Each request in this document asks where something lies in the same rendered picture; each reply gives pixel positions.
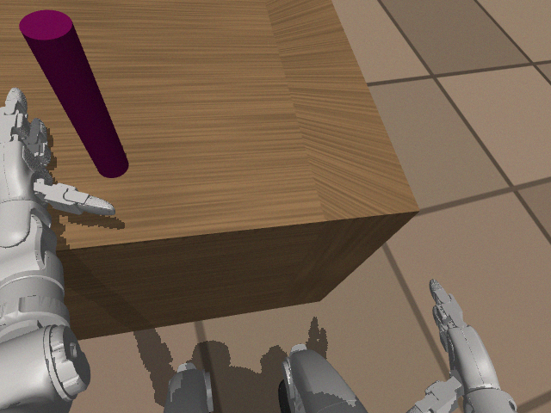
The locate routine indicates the left robot hand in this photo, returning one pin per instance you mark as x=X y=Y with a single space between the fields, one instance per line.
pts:
x=24 y=154

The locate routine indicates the can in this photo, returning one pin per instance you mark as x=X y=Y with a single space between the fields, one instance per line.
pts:
x=53 y=40

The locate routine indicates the right robot hand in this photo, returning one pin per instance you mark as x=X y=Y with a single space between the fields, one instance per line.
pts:
x=471 y=367

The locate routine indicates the left robot arm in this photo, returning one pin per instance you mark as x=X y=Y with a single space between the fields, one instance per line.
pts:
x=42 y=367

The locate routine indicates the right robot arm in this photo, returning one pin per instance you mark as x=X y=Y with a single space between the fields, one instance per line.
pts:
x=489 y=400

